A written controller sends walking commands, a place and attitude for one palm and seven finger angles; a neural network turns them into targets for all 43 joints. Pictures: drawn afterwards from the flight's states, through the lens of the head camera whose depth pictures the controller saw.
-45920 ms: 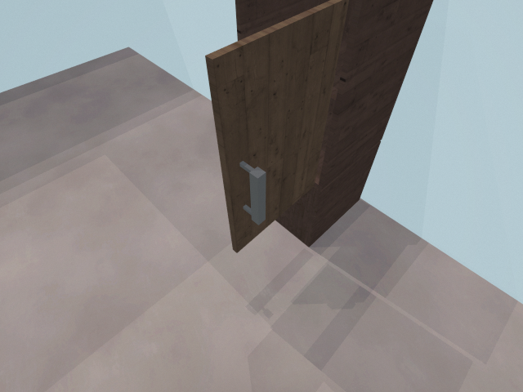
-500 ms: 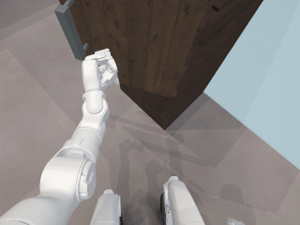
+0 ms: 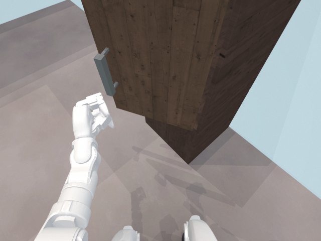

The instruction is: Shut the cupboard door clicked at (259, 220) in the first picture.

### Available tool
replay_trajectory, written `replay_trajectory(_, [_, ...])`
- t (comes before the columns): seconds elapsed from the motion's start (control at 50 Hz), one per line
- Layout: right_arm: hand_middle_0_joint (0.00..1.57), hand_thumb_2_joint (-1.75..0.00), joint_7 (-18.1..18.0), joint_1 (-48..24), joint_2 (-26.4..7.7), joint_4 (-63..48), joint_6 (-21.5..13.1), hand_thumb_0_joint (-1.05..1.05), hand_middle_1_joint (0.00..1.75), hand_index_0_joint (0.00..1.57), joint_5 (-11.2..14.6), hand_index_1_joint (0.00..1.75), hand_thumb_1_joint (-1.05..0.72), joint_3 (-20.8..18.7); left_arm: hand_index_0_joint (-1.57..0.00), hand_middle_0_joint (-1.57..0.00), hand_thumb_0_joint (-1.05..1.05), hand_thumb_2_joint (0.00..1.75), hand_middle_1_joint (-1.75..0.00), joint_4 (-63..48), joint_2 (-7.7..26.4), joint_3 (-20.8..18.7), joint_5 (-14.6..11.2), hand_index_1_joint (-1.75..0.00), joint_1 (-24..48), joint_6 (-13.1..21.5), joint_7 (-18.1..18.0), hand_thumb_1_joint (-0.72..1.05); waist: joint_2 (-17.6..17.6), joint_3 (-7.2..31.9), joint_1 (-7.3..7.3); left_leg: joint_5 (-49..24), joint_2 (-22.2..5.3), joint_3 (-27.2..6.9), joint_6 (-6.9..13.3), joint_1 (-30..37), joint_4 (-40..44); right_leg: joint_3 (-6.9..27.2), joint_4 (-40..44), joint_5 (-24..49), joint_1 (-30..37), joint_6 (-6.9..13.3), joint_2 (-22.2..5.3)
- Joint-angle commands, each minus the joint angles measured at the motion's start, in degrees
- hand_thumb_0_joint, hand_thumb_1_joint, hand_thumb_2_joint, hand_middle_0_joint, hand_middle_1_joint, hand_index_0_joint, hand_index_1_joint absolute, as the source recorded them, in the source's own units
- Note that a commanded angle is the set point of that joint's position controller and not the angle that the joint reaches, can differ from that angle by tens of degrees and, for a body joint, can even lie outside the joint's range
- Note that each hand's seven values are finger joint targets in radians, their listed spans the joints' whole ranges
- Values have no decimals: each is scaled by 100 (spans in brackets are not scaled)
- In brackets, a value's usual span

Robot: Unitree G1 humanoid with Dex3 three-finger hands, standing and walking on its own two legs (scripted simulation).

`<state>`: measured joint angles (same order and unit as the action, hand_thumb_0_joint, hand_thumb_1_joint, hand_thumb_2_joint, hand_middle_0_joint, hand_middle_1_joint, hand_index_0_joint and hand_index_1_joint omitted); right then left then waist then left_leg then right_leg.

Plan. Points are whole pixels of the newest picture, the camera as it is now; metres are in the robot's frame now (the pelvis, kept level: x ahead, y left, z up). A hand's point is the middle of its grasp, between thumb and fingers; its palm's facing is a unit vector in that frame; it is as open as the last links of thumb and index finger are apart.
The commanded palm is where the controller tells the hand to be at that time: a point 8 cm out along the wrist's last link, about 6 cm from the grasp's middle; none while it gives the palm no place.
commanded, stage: draw the hand back to the body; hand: left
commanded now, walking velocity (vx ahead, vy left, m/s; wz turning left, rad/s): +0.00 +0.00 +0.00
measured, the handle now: (108, 72) +0.64 +0.17 -0.02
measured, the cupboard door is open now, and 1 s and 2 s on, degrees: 28 28 28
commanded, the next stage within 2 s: step back with the hand held close in 1.22 s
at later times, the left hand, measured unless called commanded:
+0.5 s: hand (38, 142) +0.29 +0.22 +0.15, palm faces +0.27 -0.92 -0.28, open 3.7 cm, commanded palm +0.25 +0.26 +0.17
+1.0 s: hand out of the picture +0.22 +0.29 +0.23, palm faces +0.53 -0.73 -0.43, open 7.1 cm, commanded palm +0.17 +0.31 +0.24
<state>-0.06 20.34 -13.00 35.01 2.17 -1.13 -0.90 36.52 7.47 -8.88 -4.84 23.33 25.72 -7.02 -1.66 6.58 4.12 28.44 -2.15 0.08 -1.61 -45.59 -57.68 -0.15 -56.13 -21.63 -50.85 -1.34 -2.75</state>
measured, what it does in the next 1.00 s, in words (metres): rises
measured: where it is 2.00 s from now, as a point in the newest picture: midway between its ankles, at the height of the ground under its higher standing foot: outside the picture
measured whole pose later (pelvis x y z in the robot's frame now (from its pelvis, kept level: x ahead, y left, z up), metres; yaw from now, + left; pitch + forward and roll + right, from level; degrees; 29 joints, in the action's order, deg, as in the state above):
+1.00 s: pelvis +0.04 +0.00 +0.07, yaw +1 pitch -4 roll +0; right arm -5.6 12.9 -13.2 36.4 -6.7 0.3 0.2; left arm -20.1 19.1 -21.8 -3.0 -25.0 4.0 -6.7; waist -4.8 -0.1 -4.7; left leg 18.4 -1.4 -0.1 -1.2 -3.8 -25.7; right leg -2.0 -27.6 -14.4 -9.6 -2.0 -3.4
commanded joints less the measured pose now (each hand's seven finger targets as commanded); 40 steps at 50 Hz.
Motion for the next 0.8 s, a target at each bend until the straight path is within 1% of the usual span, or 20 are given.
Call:
replay_trajectory(0.0, [20,-90,-123,-116,-761,-758,-340,0,30,20,73,30,-90,-255,-130,-130,0,90,-150,-1716,626,150,-54,-150,1234,311,330,90,155,1652,-55,-913,246,186,196,804,1270,-248,1033,924,2263,232,262])
replay_trajectory(0.02, [20,-90,-121,-195,-761,-807,-362,0,30,20,99,30,-90,-245,-130,-130,0,90,-150,-1823,603,174,-117,-150,1003,224,422,90,36,1558,-103,-923,257,205,189,899,1363,-245,1113,927,2328,238,257])
replay_trajectory(0.06, [20,-90,-149,-319,-761,-957,-380,0,30,20,172,30,-90,-222,-124,-124,0,90,-144,-2197,761,86,-251,-144,539,55,587,90,-44,1461,-226,-1045,266,214,188,1084,1544,-240,1272,974,2612,257,249])
replay_trajectory(0.12, [20,-90,-198,-584,-728,-1109,-434,0,30,20,236,30,-90,-175,-116,-116,0,90,-135,-2670,847,-39,-463,-135,104,-225,769,90,232,1224,-327,-1099,261,210,193,1238,1768,-249,1463,1040,2883,223,234])
replay_trajectory(0.14, [20,-90,-325,-715,-646,-1216,-203,0,30,20,289,30,-90,-259,-113,-113,0,90,-132,-2743,1458,218,166,-132,-93,-595,551,90,353,1418,-290,-1161,300,269,221,1560,2047,37,1712,927,3324,231,127])
replay_trajectory(0.16, [20,-90,-411,-784,-595,-1332,-133,0,30,20,292,30,-90,-236,-111,-111,0,90,-129,-3092,1396,115,119,-129,-109,-822,434,90,306,1249,-267,-1253,315,253,249,1695,2159,0,1885,988,3404,226,116])
replay_trajectory(0.18, [20,-90,-470,-906,-582,-1363,-105,0,30,20,306,30,-90,-194,-108,-108,0,90,-126,-3469,1450,124,186,-126,-232,-973,362,90,5,1209,-330,-1399,292,252,241,1934,2267,-41,1930,1132,3493,248,109])
replay_trajectory(0.2, [20,-90,-517,-984,-551,-1391,-94,0,30,20,295,30,-90,-144,-105,-105,0,90,-123,-3594,1389,177,188,-123,-497,-1139,313,90,-40,1053,-358,-1489,283,242,244,2065,2361,-97,2001,1217,3575,254,112])
replay_trajectory(0.22, [20,-90,-561,-1048,-532,-1412,-106,0,30,20,292,30,-90,-111,-102,-102,0,90,-120,-3834,1430,160,204,-120,-614,-1266,263,90,104,1040,-363,-1607,268,203,247,2232,2469,-155,2065,1318,3691,252,122])
replay_trajectory(0.26, [20,-90,-632,-1159,-518,-1433,-167,0,30,20,285,30,-90,-59,-97,-97,0,90,-114,-4195,1415,189,187,-114,-1054,-1488,221,90,7,831,-400,-1898,241,185,262,2526,2643,-202,2246,1568,3877,256,139])
replay_trajectory(0.3, [20,-90,-671,-1220,-482,-1398,-243,0,30,20,270,30,-90,8,-92,-92,0,90,-108,-4468,1401,176,194,-108,-1259,-1675,182,90,59,595,-395,-2055,216,165,247,2784,2832,-271,2399,1702,3974,238,146])
replay_trajectory(0.36, [20,-90,-699,-1294,-481,-1335,-407,0,30,20,237,30,-90,51,-83,-83,0,90,-99,-4813,1448,81,208,-99,-1742,-1865,157,90,-3,416,-469,-2346,195,163,243,3117,3077,-315,2639,1890,4221,231,162])
replay_trajectory(0.42, [20,-90,-676,-1355,-456,-1264,-539,0,30,20,199,30,-90,114,-75,-75,0,90,-90,-5177,1500,-83,223,-90,-2109,-1981,144,90,9,214,-529,-2557,174,156,210,3329,3305,-385,2791,2005,4402,213,161])
replay_trajectory(0.44, [20,-90,-663,-1374,-441,-1243,-579,0,30,20,186,30,-90,124,-72,-72,0,90,-87,-5295,1487,-118,221,-87,-2239,-2008,147,90,-89,176,-543,-2603,168,160,201,3397,3365,-384,2844,2018,4462,214,157])
replay_trajectory(0.46, [20,-90,-662,-1385,-466,-1204,-625,0,30,20,174,30,-90,120,-69,-69,0,90,-84,-5385,1616,-246,222,-84,-2412,-2019,148,90,-71,105,-575,-2681,162,158,208,3420,3406,-370,2927,2061,4523,212,163])
replay_trajectory(0.58, [20,-90,-592,-1433,-404,-1127,-840,0,30,20,106,30,-90,133,-53,-53,0,90,-66,-6304,1906,-843,217,-66,-3227,-2035,109,90,-162,208,-703,-3334,136,154,174,3667,3514,-401,2985,2508,4919,174,137])
replay_trajectory(0.64, [20,-90,-552,-1436,-398,-1072,-932,0,30,20,88,30,-90,110,-45,-45,0,90,-57,-6648,2027,-1123,226,-57,-3560,-2024,83,90,-256,166,-739,-3527,126,161,150,3721,3518,-409,3011,2559,4928,161,150])
replay_trajectory(0.66, [20,-90,-553,-1471,-425,-1038,-971,0,30,20,86,30,-90,94,-42,-42,0,90,-54,-6650,2120,-1246,212,-54,-3763,-2029,80,90,-139,39,-767,-3495,113,173,167,3688,3529,-402,3066,2549,4916,147,152])
replay_trajectory(0.68, [20,-90,-546,-1467,-400,-1039,-987,0,30,20,85,30,-90,97,-39,-39,0,90,-51,-6728,2081,-1274,200,-51,-3825,-2025,82,90,-199,-17,-758,-3404,124,192,171,3683,3545,-399,3061,2507,4892,136,132])
replay_trajectory(0.78, [20,-90,-554,-1466,-416,-969,-1116,0,30,20,107,30,-90,27,-25,-25,0,90,-36,-7026,2377,-1846,172,-36,-4269,-1923,11,90,-160,-81,-826,-3175,117,222,174,3651,3579,-389,3081,2305,4871,126,142])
